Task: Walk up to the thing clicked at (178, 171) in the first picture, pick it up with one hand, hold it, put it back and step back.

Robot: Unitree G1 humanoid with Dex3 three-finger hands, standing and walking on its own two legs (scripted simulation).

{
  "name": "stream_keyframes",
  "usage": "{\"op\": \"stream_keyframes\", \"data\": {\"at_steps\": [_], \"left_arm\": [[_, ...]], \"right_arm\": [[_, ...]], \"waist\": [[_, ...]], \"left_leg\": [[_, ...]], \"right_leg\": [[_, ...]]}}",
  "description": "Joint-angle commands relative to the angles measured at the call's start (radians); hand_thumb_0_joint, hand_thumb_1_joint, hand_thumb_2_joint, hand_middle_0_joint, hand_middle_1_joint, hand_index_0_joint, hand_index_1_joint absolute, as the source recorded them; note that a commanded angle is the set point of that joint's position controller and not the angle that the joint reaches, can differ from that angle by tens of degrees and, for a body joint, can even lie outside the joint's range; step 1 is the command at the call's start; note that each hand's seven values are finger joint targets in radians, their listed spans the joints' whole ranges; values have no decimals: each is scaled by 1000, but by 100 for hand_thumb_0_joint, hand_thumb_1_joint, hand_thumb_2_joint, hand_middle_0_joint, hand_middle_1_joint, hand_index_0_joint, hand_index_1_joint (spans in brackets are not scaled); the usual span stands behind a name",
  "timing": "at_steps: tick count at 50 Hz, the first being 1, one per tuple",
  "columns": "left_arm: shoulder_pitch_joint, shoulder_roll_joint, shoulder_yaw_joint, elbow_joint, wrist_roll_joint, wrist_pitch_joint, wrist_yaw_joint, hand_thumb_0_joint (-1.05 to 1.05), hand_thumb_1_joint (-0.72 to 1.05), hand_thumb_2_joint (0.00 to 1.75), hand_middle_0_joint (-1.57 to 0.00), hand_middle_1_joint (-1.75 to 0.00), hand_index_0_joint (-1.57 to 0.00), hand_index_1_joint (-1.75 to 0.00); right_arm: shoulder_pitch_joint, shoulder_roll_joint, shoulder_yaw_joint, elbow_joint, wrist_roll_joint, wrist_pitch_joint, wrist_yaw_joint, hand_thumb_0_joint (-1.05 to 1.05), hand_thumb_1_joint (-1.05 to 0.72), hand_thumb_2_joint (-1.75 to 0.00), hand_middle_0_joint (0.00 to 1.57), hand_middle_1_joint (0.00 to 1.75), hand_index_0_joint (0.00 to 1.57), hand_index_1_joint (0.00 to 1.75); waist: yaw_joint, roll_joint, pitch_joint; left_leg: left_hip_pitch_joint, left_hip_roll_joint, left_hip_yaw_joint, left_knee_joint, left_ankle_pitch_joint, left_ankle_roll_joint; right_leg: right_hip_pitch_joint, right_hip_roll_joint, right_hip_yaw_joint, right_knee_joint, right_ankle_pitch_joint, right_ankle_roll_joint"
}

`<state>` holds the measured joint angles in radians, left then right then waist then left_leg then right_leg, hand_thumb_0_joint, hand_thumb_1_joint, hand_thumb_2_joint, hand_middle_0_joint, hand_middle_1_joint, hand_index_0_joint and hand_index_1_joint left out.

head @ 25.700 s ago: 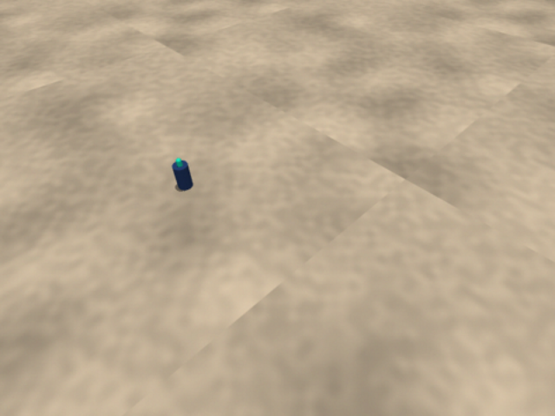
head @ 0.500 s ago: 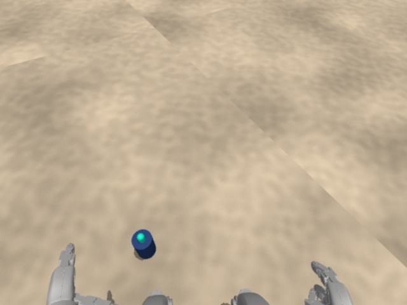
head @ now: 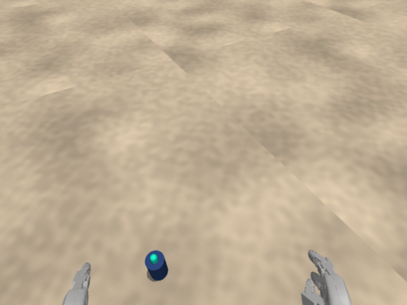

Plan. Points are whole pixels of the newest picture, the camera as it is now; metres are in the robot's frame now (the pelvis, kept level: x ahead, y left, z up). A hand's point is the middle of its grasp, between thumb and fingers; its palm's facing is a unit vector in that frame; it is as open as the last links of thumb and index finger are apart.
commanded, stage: home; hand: left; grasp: from the side
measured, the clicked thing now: (156, 264) +0.44 +0.21 -0.63
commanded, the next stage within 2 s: stand in 1.28 s
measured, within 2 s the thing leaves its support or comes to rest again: neither
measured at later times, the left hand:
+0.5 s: hand out of the picture +0.17 +0.17 -0.05, palm faces +0.10 -0.95 -0.29, open 17.3 cm
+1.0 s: hand out of the picture +0.17 +0.17 -0.05, palm faces +0.10 -0.95 -0.29, open 17.3 cm
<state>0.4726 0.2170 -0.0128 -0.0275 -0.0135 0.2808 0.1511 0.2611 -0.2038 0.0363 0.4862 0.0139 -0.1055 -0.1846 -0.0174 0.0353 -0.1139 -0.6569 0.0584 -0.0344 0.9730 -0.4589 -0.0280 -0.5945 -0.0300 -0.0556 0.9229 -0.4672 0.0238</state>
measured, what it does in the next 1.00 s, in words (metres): stands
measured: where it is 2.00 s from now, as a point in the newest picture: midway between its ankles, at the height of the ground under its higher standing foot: outside the picture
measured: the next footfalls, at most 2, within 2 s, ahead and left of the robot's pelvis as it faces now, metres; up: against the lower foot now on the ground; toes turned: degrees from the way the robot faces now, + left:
none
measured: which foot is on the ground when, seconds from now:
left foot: down 0.00-1.00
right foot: down 0.00-1.00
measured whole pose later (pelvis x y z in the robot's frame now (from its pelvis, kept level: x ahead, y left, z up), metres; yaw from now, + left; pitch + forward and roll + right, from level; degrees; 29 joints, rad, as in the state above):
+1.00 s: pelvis +0.00 -0.01 +0.00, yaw +0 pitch +7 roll -1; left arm 0.46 0.20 -0.01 0.01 -0.01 0.26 0.13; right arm 0.27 -0.21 0.03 0.53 0.01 -0.13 -0.19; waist -0.02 0.03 -0.10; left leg -0.63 0.06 -0.03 0.94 -0.44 -0.04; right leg -0.58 -0.02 -0.05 0.91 -0.45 0.01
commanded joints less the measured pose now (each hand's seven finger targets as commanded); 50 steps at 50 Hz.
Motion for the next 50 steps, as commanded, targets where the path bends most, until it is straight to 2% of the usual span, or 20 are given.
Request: {"op": "stream_keyframes", "data": {"at_steps": [1, 3, 4, 6, 9, 13, 16, 17, 22, 25, 27, 28, 29, 33, 36, 39, 41, 45, 48, 50], "left_arm": [[-42, 101, 59, -199, 8, -56, 10, 0, -55, 6, -5, -5, -5, -5], [-8, 77, 49, -136, 10, -52, 7, 0, -54, 7, -5, -6, -5, -6], [-51, 108, 65, -215, 10, -60, 10, 0, -55, 6, -5, -5, -5, -5], [-12, 85, 51, -132, 9, -53, 4, 0, -54, 6, -5, -6, -5, -6], [-7, 81, 56, -121, 8, -57, 2, 0, -55, 6, -5, -6, -5, -5], [-37, 109, 73, -179, 8, -64, 2, 0, -53, 7, -5, -6, -5, -6], [-27, 67, 46, -119, 6, -60, -3, 0, -52, 7, -5, -6, -5, -6], [-83, 116, 79, -195, 5, -68, 3, 0, -51, 9, -5, -7, -6, -6], [-10, 62, 40, -104, 7, -62, -4, 0, -53, 7, -5, -6, -5, -6], [-58, 108, 71, -180, 11, -72, 2, 0, -52, 8, -5, -6, -5, -6], [-33, 68, 45, -116, 7, -64, -6, 0, -51, 8, -5, -7, -6, -6], [-9, 57, 46, -101, 8, -63, -6, 0, -51, 8, -5, -7, -6, -6], [-95, 128, 90, -221, 8, -75, 1, 0, -52, 8, -5, -6, -5, -6], [-22, 61, 46, -105, 6, -63, -9, 0, -48, 10, -6, -7, -6, -7], [-73, 118, 84, -184, 9, -74, -3, 0, -52, 8, -5, -6, -5, -6], [-7, 51, 39, -98, 8, -65, -8, 0, -52, 8, -5, -6, -5, -6], [-110, 132, 91, -224, 8, -79, 1, 0, -52, 8, -5, -6, -5, -6], [-16, 50, 39, -96, 7, -68, -9, 0, -52, 8, -5, -6, -5, -6], [-88, 128, 86, -218, 10, -79, -1, 0, -51, 8, -5, -6, -5, -6], [-17, 67, 44, -114, 9, -67, -7, 0, -52, 7, -5, -6, -5, -6]], "right_arm": [[-44, -110, -55, -140, -5, -54, -15, 0, -90, -90, 20, 30, 20, 30], [-49, -111, -55, -138, -7, -54, -14, 0, -90, -90, 20, 30, 20, 30], [-42, -115, -60, -137, -7, -54, -15, 0, -90, -90, 20, 30, 20, 30], [-55, -112, -53, -136, -4, -53, -11, 0, -90, -90, 20, 30, 20, 30], [-55, -111, -56, -142, -4, -52, -11, 0, -90, -90, 20, 30, 20, 30], [-53, -113, -57, -139, -4, -53, -14, 0, -90, -90, 20, 30, 20, 30], [-60, -112, -57, -144, -5, -59, -12, 0, -90, -90, 20, 30, 20, 30], [-56, -113, -58, -141, -3, -58, -14, 0, -90, -90, 20, 30, 20, 30], [-56, -110, -55, -132, -6, -65, -13, 0, -90, -90, 20, 30, 20, 30], [-49, -120, -64, -125, -6, -65, -14, 0, -90, -90, 20, 30, 20, 30], [-61, -112, -55, -128, -6, -69, -8, 0, -90, -90, 20, 30, 20, 30], [-65, -109, -57, -136, -7, -69, -12, 0, -90, -90, 20, 30, 20, 30], [-51, -116, -64, -131, -7, -67, -16, 0, -90, -90, 20, 30, 20, 30], [-64, -105, -54, -129, -8, -70, -13, 0, -90, -90, 20, 30, 20, 30], [-57, -111, -57, -121, -8, -67, -16, 0, -90, -90, 20, 30, 20, 30], [-61, -109, -55, -127, -9, -70, -15, 0, -90, -90, 20, 30, 20, 30], [-56, -115, -61, -121, -7, -69, -19, 0, -90, -90, 20, 30, 20, 30], [-62, -107, -55, -121, -10, -74, -15, 0, -90, -90, 20, 30, 20, 30], [-60, -116, -60, -120, -9, -72, -15, 0, -90, -90, 20, 30, 20, 30], [-58, -108, -55, -122, -9, -74, -13, 0, -90, -90, 20, 30, 20, 30]], "waist": [[-9, 19, -95], [-13, -8, -85], [-7, 9, -125], [-7, -1, -59], [-9, -21, -66], [-3, -4, -101], [-12, -20, -69], [-4, 9, -80], [-10, -28, -55], [-5, 6, -114], [-14, -20, -42], [-10, -34, -63], [-5, -8, -122], [-12, -47, -54], [0, -4, -90], [-13, -33, -79], [-2, 18, -102], [-12, -43, -50], [6, 18, -100], [-7, -24, -56]], "left_leg": [[125, -44, 33, -156, 216, 24], [118, -42, 26, -159, 209, 24], [128, -46, 33, -151, 242, 26], [107, -44, 29, -168, 193, 26], [101, -46, 36, -168, 166, 30], [124, -45, 37, -169, 195, 29], [108, -43, 32, -174, 170, 30], [115, -44, 36, -179, 159, 28], [103, -47, 41, -170, 155, 32], [142, -43, 40, -172, 200, 27], [103, -43, 37, -180, 148, 29], [107, -45, 41, -169, 159, 32], [134, -48, 47, -159, 195, 32], [99, -51, 52, -160, 153, 36], [124, -49, 47, -172, 161, 32], [122, -44, 42, -168, 190, 33], [135, -49, 49, -167, 200, 28], [112, -44, 40, -179, 151, 32], [135, -47, 42, -177, 188, 27], [112, -45, 43, -175, 170, 31]], "right_leg": [[52, 46, -18, -158, 213, -22], [53, 48, -23, -162, 207, -21], [74, 44, -16, -160, 243, -21], [47, 47, -20, -169, 191, -23], [45, 46, -15, -181, 171, -18], [63, 45, -13, -174, 195, -22], [49, 47, -17, -177, 174, -21], [49, 45, -14, -179, 163, -22], [40, 44, -10, -186, 162, -19], [61, 46, -9, -171, 197, -24], [33, 46, -14, -180, 152, -22], [42, 45, -11, -187, 165, -18], [65, 41, -3, -186, 204, -16], [43, 37, 4, -199, 170, -12], [63, 38, -2, -189, 167, -19], [60, 43, -7, -178, 199, -19], [63, 40, -4, -182, 207, -20], [44, 47, -13, -187, 156, -20], [66, 42, -9, -181, 186, -24], [46, 46, -12, -181, 175, -21]]}}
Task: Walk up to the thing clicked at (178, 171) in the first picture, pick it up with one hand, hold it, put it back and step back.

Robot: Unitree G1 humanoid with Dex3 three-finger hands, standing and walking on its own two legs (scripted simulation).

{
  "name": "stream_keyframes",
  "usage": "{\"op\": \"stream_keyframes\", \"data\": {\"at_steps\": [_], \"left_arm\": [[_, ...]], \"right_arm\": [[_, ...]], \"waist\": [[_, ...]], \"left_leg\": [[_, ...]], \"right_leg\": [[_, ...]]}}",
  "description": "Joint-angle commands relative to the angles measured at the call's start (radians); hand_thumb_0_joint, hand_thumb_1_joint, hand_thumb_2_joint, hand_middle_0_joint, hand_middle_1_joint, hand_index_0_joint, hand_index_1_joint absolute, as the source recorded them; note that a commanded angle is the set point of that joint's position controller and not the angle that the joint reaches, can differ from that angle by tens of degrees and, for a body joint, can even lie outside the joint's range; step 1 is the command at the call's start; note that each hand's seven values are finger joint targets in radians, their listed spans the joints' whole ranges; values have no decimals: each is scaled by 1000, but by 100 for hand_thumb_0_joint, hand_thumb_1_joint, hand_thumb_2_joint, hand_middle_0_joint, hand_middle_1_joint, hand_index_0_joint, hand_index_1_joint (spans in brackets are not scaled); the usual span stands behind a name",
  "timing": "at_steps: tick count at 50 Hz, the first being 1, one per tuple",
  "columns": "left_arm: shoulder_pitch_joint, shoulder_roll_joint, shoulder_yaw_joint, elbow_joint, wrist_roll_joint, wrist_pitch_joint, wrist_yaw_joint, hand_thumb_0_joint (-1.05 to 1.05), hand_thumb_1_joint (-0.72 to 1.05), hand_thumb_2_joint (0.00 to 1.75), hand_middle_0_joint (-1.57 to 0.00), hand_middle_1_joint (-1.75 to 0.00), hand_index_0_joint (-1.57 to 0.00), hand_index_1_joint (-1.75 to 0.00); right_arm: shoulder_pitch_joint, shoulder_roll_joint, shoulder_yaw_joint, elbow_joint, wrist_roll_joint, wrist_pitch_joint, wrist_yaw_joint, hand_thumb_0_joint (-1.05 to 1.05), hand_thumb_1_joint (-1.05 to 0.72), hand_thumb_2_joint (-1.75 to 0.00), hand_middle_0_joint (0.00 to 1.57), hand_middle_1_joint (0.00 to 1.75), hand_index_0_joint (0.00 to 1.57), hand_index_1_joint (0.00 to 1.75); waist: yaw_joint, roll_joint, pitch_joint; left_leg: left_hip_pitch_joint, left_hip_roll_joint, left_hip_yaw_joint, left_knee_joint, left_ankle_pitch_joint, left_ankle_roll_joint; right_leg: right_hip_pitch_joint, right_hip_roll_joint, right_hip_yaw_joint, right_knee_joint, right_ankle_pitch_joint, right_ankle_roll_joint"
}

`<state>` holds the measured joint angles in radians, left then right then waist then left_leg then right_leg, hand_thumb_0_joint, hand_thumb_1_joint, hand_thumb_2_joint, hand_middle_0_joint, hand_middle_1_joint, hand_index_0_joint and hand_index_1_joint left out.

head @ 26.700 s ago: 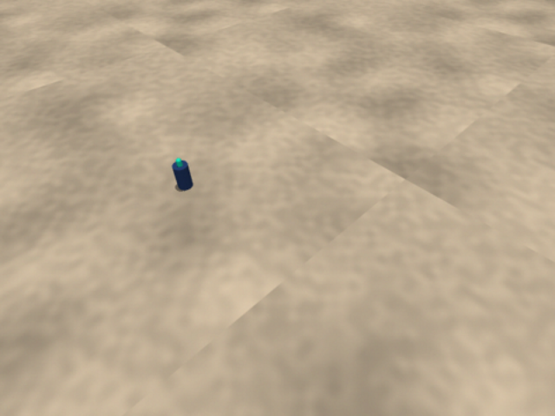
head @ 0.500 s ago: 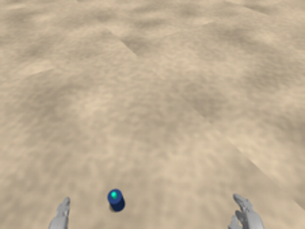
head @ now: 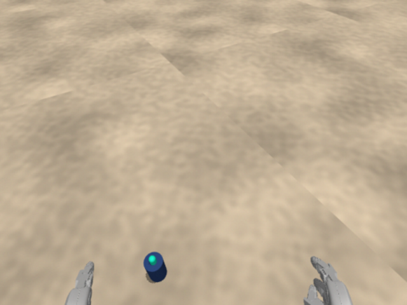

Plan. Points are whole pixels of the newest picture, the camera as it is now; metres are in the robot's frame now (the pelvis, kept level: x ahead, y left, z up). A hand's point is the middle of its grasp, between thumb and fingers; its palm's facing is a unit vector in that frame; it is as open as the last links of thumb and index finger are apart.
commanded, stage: home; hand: left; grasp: from the side
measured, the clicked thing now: (155, 265) +0.44 +0.22 -0.63
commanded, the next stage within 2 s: stand in 0.28 s
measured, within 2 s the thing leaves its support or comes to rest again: neither
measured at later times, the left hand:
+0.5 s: hand out of the picture +0.17 +0.18 -0.06, palm faces +0.11 -0.95 -0.29, open 16.7 cm
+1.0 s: hand out of the picture +0.15 +0.22 -0.10, palm faces -0.02 -0.94 -0.34, open 7.7 cm
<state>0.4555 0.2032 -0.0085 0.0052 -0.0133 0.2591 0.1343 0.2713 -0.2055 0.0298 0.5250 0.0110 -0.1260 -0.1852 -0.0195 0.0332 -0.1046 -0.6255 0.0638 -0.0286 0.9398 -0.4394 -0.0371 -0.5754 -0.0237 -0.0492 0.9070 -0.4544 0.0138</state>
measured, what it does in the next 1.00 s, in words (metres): stands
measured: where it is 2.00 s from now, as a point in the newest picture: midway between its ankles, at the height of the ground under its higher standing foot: outside the picture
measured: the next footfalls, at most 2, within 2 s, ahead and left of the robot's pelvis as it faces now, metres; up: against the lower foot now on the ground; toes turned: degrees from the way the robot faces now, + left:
none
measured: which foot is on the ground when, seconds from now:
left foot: down 0.00-1.00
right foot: down 0.00-1.00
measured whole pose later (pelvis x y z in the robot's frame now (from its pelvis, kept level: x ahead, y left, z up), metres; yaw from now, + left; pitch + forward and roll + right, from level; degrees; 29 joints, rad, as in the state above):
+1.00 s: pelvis +0.00 +0.00 +0.01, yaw +1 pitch +2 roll +0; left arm 0.24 0.30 0.00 0.56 0.06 0.04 0.02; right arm 0.19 -0.29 -0.01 0.80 -0.06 -0.03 -0.02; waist 0.01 -0.01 0.00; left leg -0.46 0.03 -0.01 0.82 -0.39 -0.02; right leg -0.43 -0.06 -0.03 0.83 -0.43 0.02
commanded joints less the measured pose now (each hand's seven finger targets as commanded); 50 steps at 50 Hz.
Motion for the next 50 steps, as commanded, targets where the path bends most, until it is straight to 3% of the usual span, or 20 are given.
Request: {"op": "stream_keyframes", "data": {"at_steps": [1, 4, 7, 8, 10, 12, 17, 19, 22, 29, 32, 34, 37, 39, 40, 41, 42, 43, 45, 50], "left_arm": [[-17, 79, 42, -164, 6, -48, 9, 0, -51, 8, -5, -6, -5, -6], [-36, 113, 67, -189, 10, -53, 13, 0, -51, 8, -5, -7, -5, -6], [-24, 83, 40, -165, 8, -49, 9, 0, -52, 7, -5, -6, -5, -6], [-79, 118, 62, -254, 7, -59, 15, 0, -50, 9, -5, -7, -6, -6], [20, 80, 46, -124, 11, -47, 10, 0, -53, 7, -5, -6, -5, -6], [-25, 101, 60, -202, 9, -54, 13, 0, -51, 8, -5, -6, -5, -6], [-8, 82, 50, -143, 10, -48, 10, 0, -52, 8, -5, -6, -5, -6], [-37, 99, 60, -178, 11, -52, 13, 0, -52, 8, -5, -6, -5, -6], [-25, 99, 54, -177, 10, -50, 13, 0, -28, 32, -20, -30, -20, -30], [-34, 104, 59, -182, 12, -47, 13, 0, 28, 88, -20, -30, -20, -30], [-6, 74, 37, -129, 10, -41, 11, 0, 52, 90, -20, -30, -20, -30], [-53, 110, 63, -196, 10, -49, 13, 0, 68, 90, -20, -30, -20, -30], [1, 74, 45, -124, 11, -42, 9, 0, 90, 90, -20, -30, -20, -30], [-79, 131, 79, -237, 10, -54, 15, 0, 90, 90, -20, -30, -20, -30], [-53, 134, 83, -221, 12, -53, 16, 0, 90, 90, -20, -30, -20, -30], [-188, 236, 103, 130, 111, -164, -32, 0, 90, 90, -20, -30, -20, -30], [-154, 241, 109, 269, 120, -208, -60, 0, 90, 90, -20, -30, -20, -30], [-151, 259, 99, 297, 114, -238, -79, 0, 90, 90, -20, -30, -20, -30], [-193, 266, 88, 378, 90, -269, -96, 0, 90, 90, -20, -30, -20, -30], [-238, 260, 83, 571, 60, -286, -103, 0, 90, 90, -20, -30, -20, -30]], "right_arm": [[-73, -106, -48, -165, -6, -54, -11, 0, -90, -90, 20, 30, 20, 30], [-70, -111, -51, -163, -6, -53, -13, 0, -90, -90, 20, 30, 20, 30], [-73, -109, -48, -162, -6, -57, -11, 0, -90, -90, 20, 30, 20, 30], [-72, -116, -56, -165, -7, -58, -13, 0, -90, -90, 20, 30, 20, 30], [-61, -107, -49, -155, -7, -57, -13, 0, -90, -90, 20, 30, 20, 30], [-61, -109, -52, -159, -8, -56, -13, 0, -90, -90, 20, 30, 20, 30], [-74, -108, -49, -164, -8, -57, -11, 0, -90, -90, 20, 30, 20, 30], [-68, -113, -52, -163, -8, -55, -13, 0, -90, -90, 20, 30, 20, 30], [-65, -103, -48, -157, -8, -56, -15, 0, -90, -90, 20, 30, 20, 30], [-62, -106, -50, -154, -9, -53, -18, 0, -90, -90, 20, 30, 20, 30], [-66, -108, -49, -153, -10, -53, -16, 0, -90, -90, 20, 30, 20, 30], [-66, -110, -51, -152, -10, -52, -16, 0, -90, -90, 20, 30, 20, 30], [-71, -108, -50, -160, -10, -53, -15, 0, -90, -90, 20, 30, 20, 30], [-67, -111, -54, -157, -10, -53, -16, 0, -90, -90, 20, 30, 20, 30], [-64, -112, -56, -157, -9, -52, -18, 0, -90, -90, 20, 30, 20, 30], [-108, -258, -97, 56, -110, 17, 42, 0, -90, -90, 20, 30, 20, 30], [-102, -251, -108, 101, -128, 43, 81, 0, -90, -90, 20, 30, 20, 30], [-112, -249, -114, 101, -117, 59, 100, 0, -90, -90, 20, 30, 20, 30], [-99, -232, -107, 134, -84, 61, 135, 0, -90, -90, 20, 30, 20, 30], [-119, -256, -117, 212, -67, 67, 169, 0, -90, -90, 20, 30, 20, 30]], "waist": [[-3, -9, -63], [4, 9, -86], [-5, 8, -72], [0, 12, -99], [-3, -17, -88], [3, -4, -107], [2, -9, -69], [1, 5, -106], [2, -11, -94], [-1, -2, -106], [-5, -21, -74], [1, 6, -93], [-3, -22, -72], [5, 6, -109], [4, -4, -116], [27, -100, 54], [35, -143, 6], [21, -119, 16], [17, -61, -20], [42, -12, 3]], "left_leg": [[78, -50, 35, -149, 134, 38], [92, -49, 32, -157, 123, 36], [93, -45, 28, -156, 135, 35], [101, -46, 29, -154, 147, 35], [97, -46, 30, -144, 164, 38], [101, -45, 31, -141, 193, 35], [79, -46, 33, -150, 141, 37], [106, -43, 27, -153, 166, 34], [94, -47, 32, -140, 183, 37], [113, -46, 38, -131, 228, 36], [99, -47, 38, -135, 207, 39], [111, -48, 39, -139, 205, 36], [96, -49, 42, -138, 183, 38], [112, -49, 40, -140, 193, 36], [116, -50, 42, -133, 211, 38], [118, -22, -14, -170, 298, 62], [152, -23, 11, -149, 253, 88], [174, -34, 1, -155, 227, 97], [228, -32, -10, -198, 234, 95], [275, 4, -67, -318, 289, 98]], "right_leg": [[25, 39, -20, -166, 145, -14], [29, 41, -21, -165, 126, -16], [20, 43, -23, -159, 138, -17], [33, 40, -22, -159, 152, -18], [32, 42, -21, -156, 166, -14], [42, 42, -23, -147, 195, -15], [29, 41, -22, -161, 147, -14], [40, 42, -22, -151, 166, -16], [45, 39, -21, -157, 187, -12], [54, 37, -16, -153, 236, -11], [49, 36, -18, -158, 217, -10], [52, 35, -17, -159, 212, -12], [41, 37, -16, -167, 193, -10], [57, 35, -15, -164, 200, -12], [65, 34, -14, -165, 220, -11], [172, -52, 56, -207, 205, -67], [188, -83, 118, -234, 235, -89], [154, -84, 143, -256, 223, -106], [196, -97, 153, -250, 236, -102], [248, -60, 70, -246, 257, -53]]}}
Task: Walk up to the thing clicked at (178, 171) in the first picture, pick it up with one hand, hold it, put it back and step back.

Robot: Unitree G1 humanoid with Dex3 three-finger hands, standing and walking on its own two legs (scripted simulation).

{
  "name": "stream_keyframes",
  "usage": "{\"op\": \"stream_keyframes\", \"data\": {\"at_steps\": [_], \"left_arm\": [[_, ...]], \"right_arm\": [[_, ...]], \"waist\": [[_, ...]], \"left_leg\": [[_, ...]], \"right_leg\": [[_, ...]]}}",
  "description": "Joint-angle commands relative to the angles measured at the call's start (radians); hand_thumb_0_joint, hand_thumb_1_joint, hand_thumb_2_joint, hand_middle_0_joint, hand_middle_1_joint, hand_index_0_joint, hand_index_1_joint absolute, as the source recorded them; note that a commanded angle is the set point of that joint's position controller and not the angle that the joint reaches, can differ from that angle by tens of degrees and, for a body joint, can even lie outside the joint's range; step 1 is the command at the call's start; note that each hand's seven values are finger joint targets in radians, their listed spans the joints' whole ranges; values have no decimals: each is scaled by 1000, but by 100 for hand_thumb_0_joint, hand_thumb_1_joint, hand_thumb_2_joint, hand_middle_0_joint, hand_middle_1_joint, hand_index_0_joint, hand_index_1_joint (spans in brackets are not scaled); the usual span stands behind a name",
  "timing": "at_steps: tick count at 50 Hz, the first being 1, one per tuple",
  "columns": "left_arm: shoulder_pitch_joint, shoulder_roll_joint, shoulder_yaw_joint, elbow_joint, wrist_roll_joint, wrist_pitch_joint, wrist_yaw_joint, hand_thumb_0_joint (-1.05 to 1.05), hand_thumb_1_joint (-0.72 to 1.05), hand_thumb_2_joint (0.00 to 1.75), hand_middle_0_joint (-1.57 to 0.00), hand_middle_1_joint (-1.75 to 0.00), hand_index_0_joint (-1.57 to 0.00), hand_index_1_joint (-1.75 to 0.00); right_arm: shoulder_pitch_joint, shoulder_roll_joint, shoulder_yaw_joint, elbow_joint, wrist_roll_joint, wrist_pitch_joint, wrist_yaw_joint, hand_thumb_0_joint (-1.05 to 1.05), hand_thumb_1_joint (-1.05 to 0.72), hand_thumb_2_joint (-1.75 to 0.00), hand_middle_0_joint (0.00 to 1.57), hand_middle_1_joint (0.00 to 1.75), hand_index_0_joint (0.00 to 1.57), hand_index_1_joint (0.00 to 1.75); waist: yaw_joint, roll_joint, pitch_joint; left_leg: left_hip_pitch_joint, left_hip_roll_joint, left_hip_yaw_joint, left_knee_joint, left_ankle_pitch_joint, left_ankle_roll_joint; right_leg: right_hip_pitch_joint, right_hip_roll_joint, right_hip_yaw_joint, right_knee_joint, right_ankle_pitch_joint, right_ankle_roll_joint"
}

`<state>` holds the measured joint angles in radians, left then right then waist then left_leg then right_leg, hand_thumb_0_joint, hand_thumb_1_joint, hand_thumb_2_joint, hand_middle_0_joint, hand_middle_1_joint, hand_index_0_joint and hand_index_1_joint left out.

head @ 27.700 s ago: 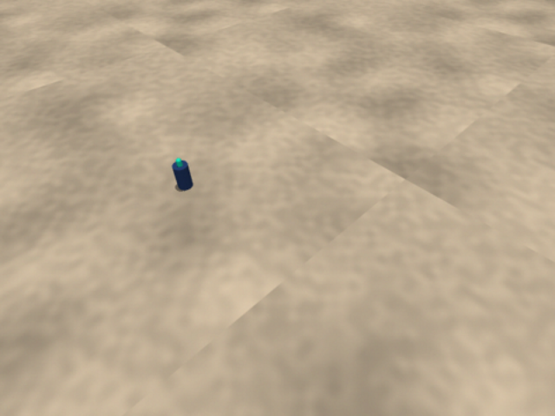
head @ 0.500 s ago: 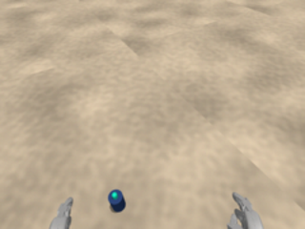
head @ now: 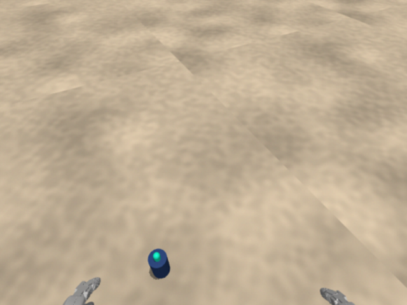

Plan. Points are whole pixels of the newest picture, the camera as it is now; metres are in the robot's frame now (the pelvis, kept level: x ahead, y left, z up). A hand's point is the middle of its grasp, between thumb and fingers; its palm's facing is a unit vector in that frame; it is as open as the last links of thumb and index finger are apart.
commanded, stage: stand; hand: left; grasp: from the side
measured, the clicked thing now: (158, 262) +0.44 +0.21 -0.65
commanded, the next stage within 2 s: step back in 1.90 s
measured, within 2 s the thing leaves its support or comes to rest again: neither
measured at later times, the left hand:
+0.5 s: hand out of the picture +0.03 +0.26 -0.12, palm faces +0.00 -0.94 -0.35, open 7.4 cm
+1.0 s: hand out of the picture +0.04 +0.25 -0.12, palm faces -0.01 -0.94 -0.35, open 7.4 cm
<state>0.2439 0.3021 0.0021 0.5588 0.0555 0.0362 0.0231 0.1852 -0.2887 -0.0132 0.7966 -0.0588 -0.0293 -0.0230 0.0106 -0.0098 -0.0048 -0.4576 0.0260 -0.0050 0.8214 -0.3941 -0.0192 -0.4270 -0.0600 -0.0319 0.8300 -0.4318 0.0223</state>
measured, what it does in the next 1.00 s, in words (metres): stands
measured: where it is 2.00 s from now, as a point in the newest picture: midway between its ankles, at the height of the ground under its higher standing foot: outside the picture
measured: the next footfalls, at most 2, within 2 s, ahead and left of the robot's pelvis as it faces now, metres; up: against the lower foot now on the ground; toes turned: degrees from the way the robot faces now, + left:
none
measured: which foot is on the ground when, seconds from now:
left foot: down 0.00-1.00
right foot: down 0.00-1.00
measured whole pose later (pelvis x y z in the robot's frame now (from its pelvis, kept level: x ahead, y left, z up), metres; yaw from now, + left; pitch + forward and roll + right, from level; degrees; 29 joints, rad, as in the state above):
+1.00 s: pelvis +0.00 +0.00 +0.04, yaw +0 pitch -3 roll +0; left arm 0.14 0.33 0.01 1.17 0.02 -0.01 0.01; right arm 0.15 -0.34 -0.01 1.15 -0.02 0.00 0.00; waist 0.01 0.02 0.06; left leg -0.16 0.03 -0.01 0.37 -0.16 -0.02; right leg -0.12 -0.05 -0.05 0.37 -0.20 0.03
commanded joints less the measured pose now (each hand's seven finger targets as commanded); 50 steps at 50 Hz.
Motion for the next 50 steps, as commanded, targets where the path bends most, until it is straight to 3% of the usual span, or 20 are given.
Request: {"op": "stream_keyframes", "data": {"at_steps": [1, 2, 6, 11, 14, 16, 23, 26, 30, 35, 42, 50], "left_arm": [[-37, 158, 70, 49, -10, -63, 10, 0, 90, 90, -20, -30, -20, -30], [-33, 157, 70, 84, -12, -66, 10, 0, 90, 90, -20, -30, -20, -30], [-41, 187, 68, 202, -12, -77, 13, 0, 90, 90, -20, -30, -20, -30], [-62, 200, 57, 312, -23, -71, 16, 0, 90, 90, -20, -30, -20, -30], [-68, 201, 51, 370, -25, -62, 14, 0, 90, 90, -20, -30, -20, -30], [-67, 213, 49, 408, -26, -63, 13, 0, 90, 90, -20, -30, -20, -30], [-81, 220, 38, 495, -25, -63, 6, 0, 90, 90, -20, -30, -20, -30], [-96, 225, 38, 514, -25, -66, 6, 0, 90, 90, -20, -30, -20, -30], [-108, 234, 39, 530, -24, -62, 4, 0, 90, 90, -20, -30, -20, -30], [-108, 238, 42, 546, -27, -61, 1, 0, 90, 90, -20, -30, -20, -30], [-129, 238, 41, 553, -34, -68, 0, 0, 90, 90, -20, -30, -20, -30], [-141, 241, 43, 561, -35, -67, 0, 0, 90, 90, -20, -30, -20, -30]], "right_arm": [[-41, -175, -72, -44, 2, -26, 7, 0, -90, -90, 20, 30, 20, 30], [-45, -181, -72, -29, 2, -23, 7, 0, -90, -90, 20, 30, 20, 30], [-32, -180, -68, 37, 14, -13, 6, 0, -90, -90, 20, 30, 20, 30], [-28, -201, -59, 114, 20, 0, 4, 0, -90, -90, 20, 30, 20, 30], [-39, -215, -53, 152, 24, 5, 2, 0, -90, -90, 20, 30, 20, 30], [-46, -214, -49, 173, 29, 5, 2, 0, -90, -90, 20, 30, 20, 30], [-56, -226, -47, 235, 34, 14, 6, 0, -90, -90, 20, 30, 20, 30], [-64, -219, -44, 248, 36, 15, 9, 0, -90, -90, 20, 30, 20, 30], [-69, -220, -45, 263, 34, 19, 10, 0, -90, -90, 20, 30, 20, 30], [-77, -219, -40, 271, 34, 19, 11, 0, -90, -90, 20, 30, 20, 30], [-66, -222, -34, 289, 37, 14, 12, 0, -90, -90, 20, 30, 20, 30], [-80, -237, -29, 296, 40, 11, 8, 0, -90, -90, 20, 30, 20, 30]], "waist": [[14, 63, -70], [21, 73, -62], [6, 12, -63], [-3, 21, -26], [2, 58, -3], [1, 37, 0], [0, 31, 59], [-2, 17, 62], [-2, 11, 79], [2, 25, 69], [-3, 5, 32], [-1, 10, 10]], "left_leg": [[96, 51, -109, -242, 224, 82], [88, 59, -124, -266, 202, 85], [171, 43, -83, -258, 300, 66], [228, 58, -93, -345, 295, 59], [223, 77, -119, -430, 241, 57], [251, 75, -113, -443, 253, 52], [257, 75, -114, -513, 128, 40], [257, 70, -109, -519, 145, 36], [245, 72, -112, -529, 91, 35], [226, 76, -115, -540, 68, 34], [282, 80, -98, -517, 200, 38], [311, 89, -91, -524, 277, 35]], "right_leg": [[101, -16, 42, -178, 214, -56], [131, -16, 38, -195, 197, -53], [178, -50, 67, -283, 299, -61], [214, -59, 68, -370, 286, -53], [256, -49, 49, -403, 245, -41], [269, -57, 55, -434, 256, -39], [265, -59, 57, -510, 177, -29], [272, -62, 59, -528, 172, -27], [247, -64, 67, -549, 106, -27], [266, -63, 68, -541, 119, -29], [284, -79, 78, -553, 202, -31], [312, -79, 70, -551, 287, -27]]}}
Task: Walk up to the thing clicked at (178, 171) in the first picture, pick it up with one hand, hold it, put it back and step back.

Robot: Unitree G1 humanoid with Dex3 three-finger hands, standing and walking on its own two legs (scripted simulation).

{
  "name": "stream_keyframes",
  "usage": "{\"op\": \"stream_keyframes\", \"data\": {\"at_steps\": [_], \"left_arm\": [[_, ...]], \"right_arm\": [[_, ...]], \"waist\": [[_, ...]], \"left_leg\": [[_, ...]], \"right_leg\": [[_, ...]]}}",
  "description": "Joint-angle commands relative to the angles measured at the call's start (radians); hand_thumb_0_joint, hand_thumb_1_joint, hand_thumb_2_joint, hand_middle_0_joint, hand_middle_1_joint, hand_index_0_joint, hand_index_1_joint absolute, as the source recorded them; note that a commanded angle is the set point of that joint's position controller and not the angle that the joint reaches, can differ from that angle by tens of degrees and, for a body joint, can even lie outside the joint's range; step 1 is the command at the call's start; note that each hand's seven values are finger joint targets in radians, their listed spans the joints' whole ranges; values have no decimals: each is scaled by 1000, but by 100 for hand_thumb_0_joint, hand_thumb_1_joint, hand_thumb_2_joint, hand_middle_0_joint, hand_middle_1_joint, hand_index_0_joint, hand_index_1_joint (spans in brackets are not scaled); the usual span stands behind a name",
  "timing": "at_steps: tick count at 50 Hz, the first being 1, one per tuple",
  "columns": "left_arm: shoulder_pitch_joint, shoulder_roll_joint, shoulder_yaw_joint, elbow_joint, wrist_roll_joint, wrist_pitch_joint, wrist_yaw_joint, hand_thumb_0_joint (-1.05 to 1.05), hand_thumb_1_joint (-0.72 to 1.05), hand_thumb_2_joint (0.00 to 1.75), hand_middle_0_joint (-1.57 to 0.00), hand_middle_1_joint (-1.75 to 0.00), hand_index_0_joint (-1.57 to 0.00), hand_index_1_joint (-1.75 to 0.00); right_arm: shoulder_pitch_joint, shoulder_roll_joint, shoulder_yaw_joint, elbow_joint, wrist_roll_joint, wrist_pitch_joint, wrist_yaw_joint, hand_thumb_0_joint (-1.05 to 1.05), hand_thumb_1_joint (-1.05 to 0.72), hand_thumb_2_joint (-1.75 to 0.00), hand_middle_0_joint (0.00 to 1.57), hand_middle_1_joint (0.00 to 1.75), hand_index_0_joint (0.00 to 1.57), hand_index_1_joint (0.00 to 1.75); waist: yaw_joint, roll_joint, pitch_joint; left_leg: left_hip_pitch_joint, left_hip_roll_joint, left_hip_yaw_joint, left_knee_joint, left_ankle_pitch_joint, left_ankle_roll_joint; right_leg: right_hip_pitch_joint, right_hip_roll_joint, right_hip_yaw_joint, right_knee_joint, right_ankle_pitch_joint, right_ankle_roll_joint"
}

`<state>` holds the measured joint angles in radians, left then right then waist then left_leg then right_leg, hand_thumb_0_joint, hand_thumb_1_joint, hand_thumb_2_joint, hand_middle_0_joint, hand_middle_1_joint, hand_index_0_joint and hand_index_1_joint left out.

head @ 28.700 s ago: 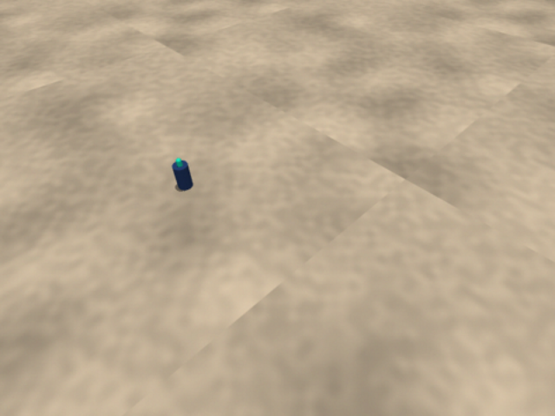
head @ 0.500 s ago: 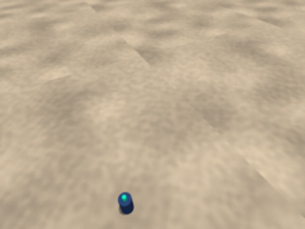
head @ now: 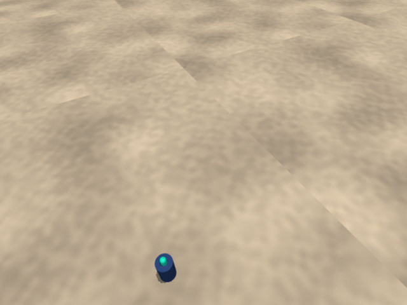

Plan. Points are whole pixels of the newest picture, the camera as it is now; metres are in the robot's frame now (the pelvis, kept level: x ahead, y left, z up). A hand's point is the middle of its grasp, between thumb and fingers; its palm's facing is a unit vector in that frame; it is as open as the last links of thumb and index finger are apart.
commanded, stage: stand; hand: left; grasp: from the side
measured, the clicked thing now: (165, 266) +0.45 +0.20 -0.69
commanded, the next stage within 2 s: step back in 0.90 s
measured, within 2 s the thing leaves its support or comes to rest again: neither
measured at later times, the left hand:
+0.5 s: hand out of the picture +0.09 +0.25 -0.15, palm faces -0.01 -0.94 -0.35, open 7.4 cm
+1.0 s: hand out of the picture +0.07 +0.26 -0.16, palm faces +0.02 -0.93 -0.35, open 7.4 cm
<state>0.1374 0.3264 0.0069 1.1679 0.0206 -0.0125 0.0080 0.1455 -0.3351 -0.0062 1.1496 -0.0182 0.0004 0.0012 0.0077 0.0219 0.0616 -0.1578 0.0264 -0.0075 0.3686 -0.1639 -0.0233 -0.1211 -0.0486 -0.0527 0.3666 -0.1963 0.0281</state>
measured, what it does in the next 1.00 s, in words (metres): stands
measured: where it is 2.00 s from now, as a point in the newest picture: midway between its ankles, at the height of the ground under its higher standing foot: outside the picture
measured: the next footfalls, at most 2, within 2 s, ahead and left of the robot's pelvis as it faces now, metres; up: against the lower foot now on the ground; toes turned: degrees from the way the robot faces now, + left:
left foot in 1.22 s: +0.00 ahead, +0.14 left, +0.00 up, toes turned -1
right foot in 1.60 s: -0.10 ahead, -0.09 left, +0.00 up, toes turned +0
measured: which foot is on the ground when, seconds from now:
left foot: down 0.00-1.00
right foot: down 0.00-1.00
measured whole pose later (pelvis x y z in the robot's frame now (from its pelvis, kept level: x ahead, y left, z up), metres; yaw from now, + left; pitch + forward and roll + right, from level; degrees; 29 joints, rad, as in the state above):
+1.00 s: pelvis +0.00 +0.00 +0.00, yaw +0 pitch -2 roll +0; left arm 0.11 0.34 0.05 1.10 0.00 0.00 0.00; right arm 0.09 -0.36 -0.02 1.09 0.00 0.01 0.02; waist -0.01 0.02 0.10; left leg -0.21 0.03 -0.02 0.44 -0.19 -0.02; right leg -0.17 -0.05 -0.06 0.43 -0.22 0.02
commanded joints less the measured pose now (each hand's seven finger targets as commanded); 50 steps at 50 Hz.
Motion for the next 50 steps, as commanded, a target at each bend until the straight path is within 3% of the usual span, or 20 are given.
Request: {"op": "stream_keyframes", "data": {"at_steps": [1, 8, 20, 24, 28, 34, 44, 45, 46, 48, 50], "left_arm": [[-38, 213, 37, -48, 0, -19, 16, 0, 90, 90, -20, -30, -20, -30], [-48, 207, 40, -47, -5, -17, 14, 0, 90, 90, -20, -30, -20, -30], [-68, 205, 43, -56, -4, -16, 13, 0, 90, 90, -20, -30, -20, -30], [-71, 208, 44, -59, -3, -17, 12, 0, 90, 90, -20, -30, -20, -30], [-71, 212, 45, -60, -2, -15, 9, 0, 90, 90, -20, -30, -20, -30], [-64, 216, 46, -65, -1, -18, 9, 0, 90, 90, -20, -30, -20, -30], [-53, 219, 46, -62, -4, -15, 4, 0, 90, 90, -20, -30, -20, -30], [-54, 291, 93, -91, -28, -6, 7, 0, 90, 90, -20, -30, -20, -30], [-39, 284, 96, -109, -31, -3, 10, 0, 90, 90, -20, -30, -20, -30], [-37, 271, 103, -145, -32, 1, 12, 0, 90, 90, -20, -30, -20, -30], [-51, 263, 105, -180, -28, 11, 10, 0, 90, 90, -20, -30, -20, -30]], "right_arm": [[-45, -189, -35, -58, 0, -19, -15, 0, -90, -90, 20, 30, 20, 30], [-49, -197, -32, -52, 1, -24, -20, 0, -90, -90, 20, 30, 20, 30], [-70, -205, -34, -54, 1, -26, -21, 0, -90, -90, 20, 30, 20, 30], [-76, -204, -35, -56, 3, -26, -21, 0, -90, -90, 20, 30, 20, 30], [-75, -205, -35, -55, 1, -25, -18, 0, -90, -90, 20, 30, 20, 30], [-80, -204, -36, -58, 2, -26, -17, 0, -90, -90, 20, 30, 20, 30], [-63, -207, -34, -54, 4, -24, -14, 0, -90, -90, 20, 30, 20, 30], [-99, -272, -63, -87, 13, -6, -4, 0, -90, -90, 20, 30, 20, 30], [-79, -257, -63, -104, 22, -1, -4, 0, -90, -90, 20, 30, 20, 30], [-49, -254, -74, -127, 27, 5, -1, 0, -90, -90, 20, 30, 20, 30], [-57, -257, -86, -161, 25, 16, 2, 0, -90, -90, 20, 30, 20, 30]], "waist": [[2, -32, -58], [5, -13, -79], [1, -13, -92], [-2, -26, -91], [-4, -16, -59], [-4, -23, -79], [-10, -12, -44], [-8, -18, 64], [-13, -27, 16], [-23, -27, -94], [-25, -23, -134]], "left_leg": [[18, 91, -87, -71, 74, 39], [35, 100, -77, -68, 163, 39], [61, 108, -70, -71, 200, 35], [62, 108, -70, -72, 188, 36], [35, 102, -72, -94, 103, 32], [47, 104, -74, -84, 146, 35], [19, 97, -80, -107, 40, 33], [-62, 81, -94, 8, 233, 68], [-52, 83, -79, 47, 294, 78], [-40, 84, -74, 111, 353, 104], [-48, 70, -79, 166, 291, 115]], "right_leg": [[10, -91, 87, -88, 67, -32], [47, -96, 85, -76, 162, -31], [55, -97, 81, -84, 191, -29], [54, -97, 80, -89, 184, -29], [33, -94, 82, -105, 100, -31], [42, -96, 79, -99, 139, -33], [20, -92, 84, -110, 55, -37], [-56, -86, 92, -19, 218, -49], [-35, -90, 87, 10, 272, -61], [7, -89, 81, 83, 293, -90], [-24, -100, 94, 110, 255, -113]]}}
